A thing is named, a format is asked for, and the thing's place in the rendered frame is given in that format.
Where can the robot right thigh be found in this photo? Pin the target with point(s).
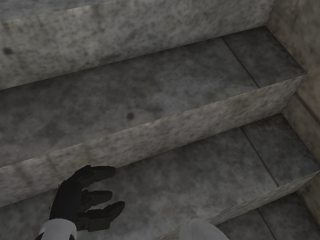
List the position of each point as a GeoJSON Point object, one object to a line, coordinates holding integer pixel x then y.
{"type": "Point", "coordinates": [201, 231]}

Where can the robot left hand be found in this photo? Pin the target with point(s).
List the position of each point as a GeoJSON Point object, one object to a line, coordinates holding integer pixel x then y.
{"type": "Point", "coordinates": [70, 202]}

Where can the right robot shin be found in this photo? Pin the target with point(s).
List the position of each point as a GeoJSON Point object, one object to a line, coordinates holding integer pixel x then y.
{"type": "Point", "coordinates": [196, 220]}

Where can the left robot forearm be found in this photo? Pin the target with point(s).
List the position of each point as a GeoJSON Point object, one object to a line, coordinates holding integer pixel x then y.
{"type": "Point", "coordinates": [58, 229]}

